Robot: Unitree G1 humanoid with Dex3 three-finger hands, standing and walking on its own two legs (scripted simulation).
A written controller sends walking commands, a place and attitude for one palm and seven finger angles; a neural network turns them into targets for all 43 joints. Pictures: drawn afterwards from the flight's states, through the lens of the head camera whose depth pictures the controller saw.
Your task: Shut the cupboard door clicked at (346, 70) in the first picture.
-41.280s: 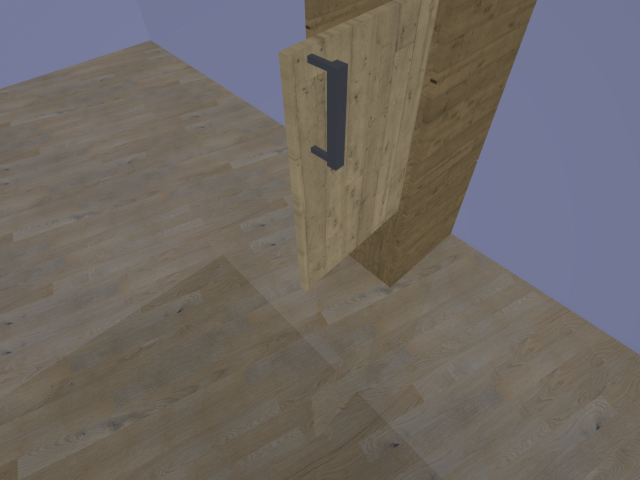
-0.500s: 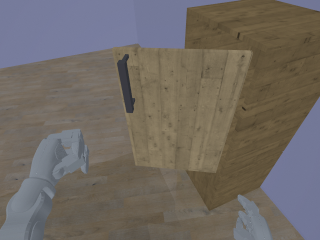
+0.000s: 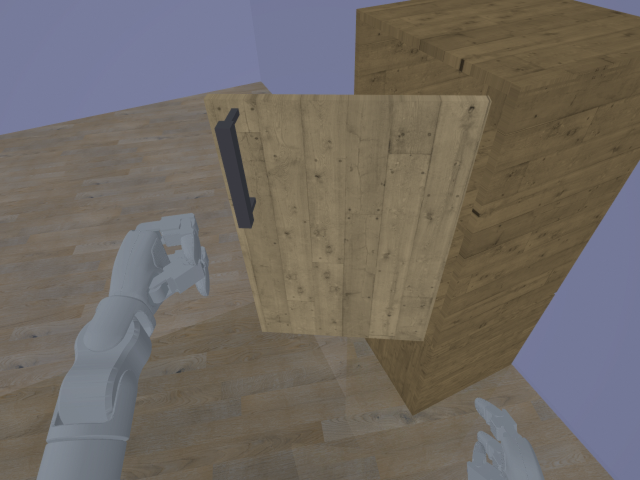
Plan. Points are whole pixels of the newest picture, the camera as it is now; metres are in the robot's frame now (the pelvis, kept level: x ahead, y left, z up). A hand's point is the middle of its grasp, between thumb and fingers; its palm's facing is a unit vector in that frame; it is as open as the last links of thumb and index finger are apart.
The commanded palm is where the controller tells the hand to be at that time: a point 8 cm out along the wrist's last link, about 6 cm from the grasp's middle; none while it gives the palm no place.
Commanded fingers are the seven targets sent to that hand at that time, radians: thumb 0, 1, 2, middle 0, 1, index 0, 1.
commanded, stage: bring the fist close to the handle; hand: left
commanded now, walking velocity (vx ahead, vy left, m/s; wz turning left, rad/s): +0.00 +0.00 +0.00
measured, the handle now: (240, 171) +0.50 +0.17 +0.15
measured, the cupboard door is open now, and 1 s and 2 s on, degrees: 60 60 47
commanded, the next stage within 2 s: push the door shut along its arc in 0.88 s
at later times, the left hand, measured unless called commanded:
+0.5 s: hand (244, 213) +0.40 +0.14 +0.16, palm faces +0.02 -1.00 -0.02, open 3.1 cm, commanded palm +0.37 +0.19 +0.16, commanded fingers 0.00 0.90 0.90 -1.30 -1.50 -1.30 -1.50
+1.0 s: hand (235, 216) +0.38 +0.15 +0.16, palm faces +0.02 -1.00 -0.02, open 3.1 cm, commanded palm +0.36 +0.20 +0.16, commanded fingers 0.00 0.90 0.90 -1.30 -1.50 -1.30 -1.50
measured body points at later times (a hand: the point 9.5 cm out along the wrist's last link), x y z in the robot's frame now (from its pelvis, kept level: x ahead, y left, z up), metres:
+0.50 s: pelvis +0.01 -0.01 +0.00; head +0.01 -0.03 +0.45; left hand +0.39 +0.19 +0.16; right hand +0.16 -0.25 -0.10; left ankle +0.01 +0.13 -0.74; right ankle +0.00 -0.11 -0.74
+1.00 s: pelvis +0.00 +0.00 +0.00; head +0.00 -0.02 +0.45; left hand +0.38 +0.20 +0.16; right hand +0.16 -0.24 -0.10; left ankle +0.01 +0.13 -0.74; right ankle +0.00 -0.11 -0.74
